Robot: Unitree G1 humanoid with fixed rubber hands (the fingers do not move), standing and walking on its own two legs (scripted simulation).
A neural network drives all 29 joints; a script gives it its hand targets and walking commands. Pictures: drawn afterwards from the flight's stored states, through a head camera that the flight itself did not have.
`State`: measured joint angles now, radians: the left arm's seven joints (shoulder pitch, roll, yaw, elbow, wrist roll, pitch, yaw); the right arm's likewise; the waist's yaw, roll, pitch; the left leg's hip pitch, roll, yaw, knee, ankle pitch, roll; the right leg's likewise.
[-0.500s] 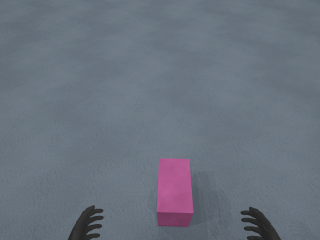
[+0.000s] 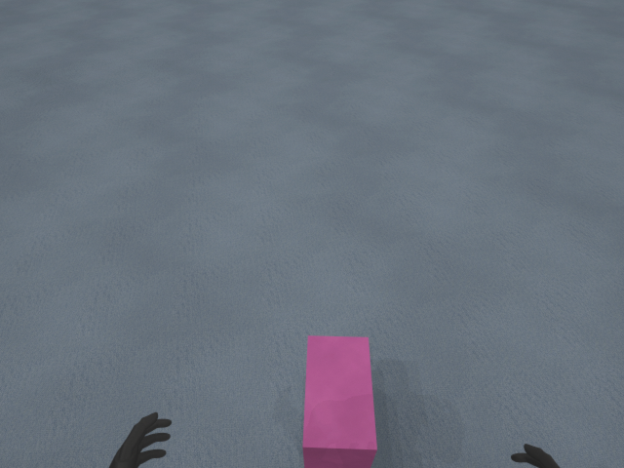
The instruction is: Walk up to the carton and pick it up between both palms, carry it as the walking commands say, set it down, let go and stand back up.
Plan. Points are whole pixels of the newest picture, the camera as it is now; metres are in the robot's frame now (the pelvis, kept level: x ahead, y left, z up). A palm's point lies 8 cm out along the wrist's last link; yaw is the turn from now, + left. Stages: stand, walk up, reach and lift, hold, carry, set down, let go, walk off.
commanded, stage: stand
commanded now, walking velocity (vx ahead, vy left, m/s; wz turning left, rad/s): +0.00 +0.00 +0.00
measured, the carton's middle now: (337, 405) +0.47 -0.03 -0.64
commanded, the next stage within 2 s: none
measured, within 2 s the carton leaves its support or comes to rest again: neither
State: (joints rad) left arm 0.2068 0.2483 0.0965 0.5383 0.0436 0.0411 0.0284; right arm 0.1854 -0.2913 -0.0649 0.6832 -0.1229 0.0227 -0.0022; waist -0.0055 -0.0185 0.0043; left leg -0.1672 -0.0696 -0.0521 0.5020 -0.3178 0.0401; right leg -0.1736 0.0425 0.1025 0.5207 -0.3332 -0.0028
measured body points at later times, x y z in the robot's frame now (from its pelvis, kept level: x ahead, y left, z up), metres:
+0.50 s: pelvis -0.03 +0.00 +0.00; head -0.04 +0.00 +0.45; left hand +0.14 +0.27 -0.07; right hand +0.12 -0.28 -0.08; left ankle -0.04 +0.10 -0.74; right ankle -0.04 -0.12 -0.74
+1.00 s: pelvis -0.03 +0.00 +0.00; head -0.04 +0.00 +0.45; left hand +0.13 +0.27 -0.07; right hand +0.12 -0.29 -0.08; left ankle -0.04 +0.10 -0.74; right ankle -0.04 -0.12 -0.74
